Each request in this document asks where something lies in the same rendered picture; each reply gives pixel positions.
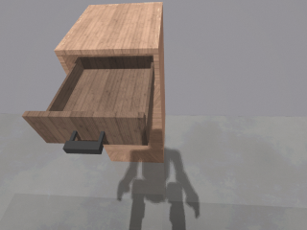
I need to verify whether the cabinet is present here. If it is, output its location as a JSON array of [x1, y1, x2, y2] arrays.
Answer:
[[54, 2, 166, 163]]

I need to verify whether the drawer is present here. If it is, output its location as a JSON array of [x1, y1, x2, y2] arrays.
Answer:
[[22, 55, 155, 146]]

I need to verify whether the handle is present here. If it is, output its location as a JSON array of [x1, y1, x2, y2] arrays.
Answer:
[[62, 130, 106, 154]]

